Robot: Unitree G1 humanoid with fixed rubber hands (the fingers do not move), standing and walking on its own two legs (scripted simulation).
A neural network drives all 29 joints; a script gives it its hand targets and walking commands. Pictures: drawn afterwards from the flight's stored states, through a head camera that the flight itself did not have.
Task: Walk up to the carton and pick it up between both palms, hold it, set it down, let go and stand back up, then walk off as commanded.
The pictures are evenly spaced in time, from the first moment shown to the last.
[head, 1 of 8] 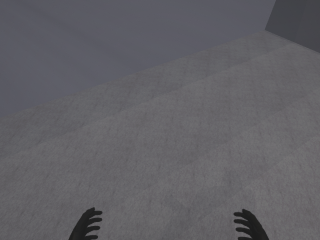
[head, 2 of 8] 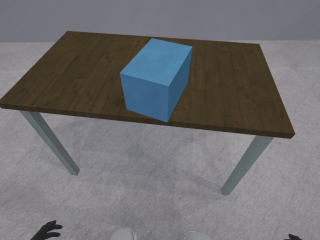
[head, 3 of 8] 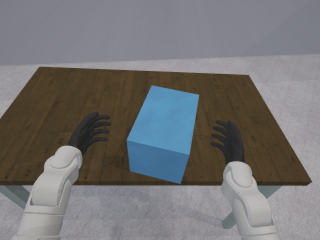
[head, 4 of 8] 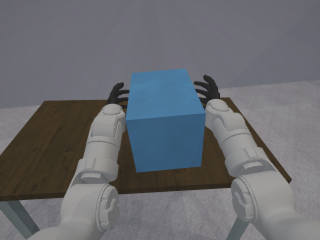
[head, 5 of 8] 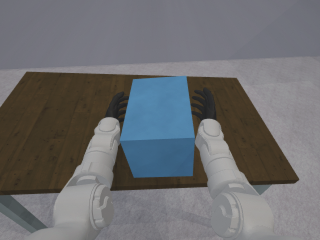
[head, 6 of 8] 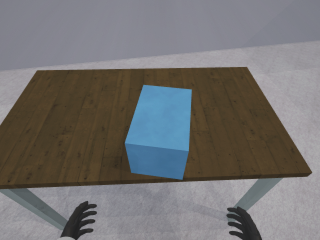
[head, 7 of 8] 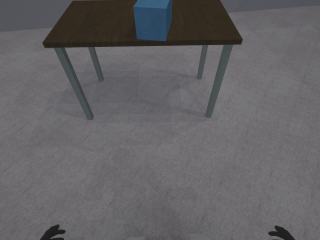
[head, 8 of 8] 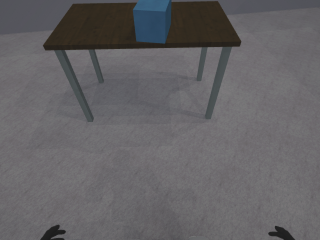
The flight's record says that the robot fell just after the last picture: no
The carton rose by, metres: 0.19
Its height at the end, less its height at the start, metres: +0.00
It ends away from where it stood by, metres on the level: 0.00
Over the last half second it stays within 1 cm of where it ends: yes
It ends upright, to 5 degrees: yes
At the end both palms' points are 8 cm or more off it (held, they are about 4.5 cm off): yes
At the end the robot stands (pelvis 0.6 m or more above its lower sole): yes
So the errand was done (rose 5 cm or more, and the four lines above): yes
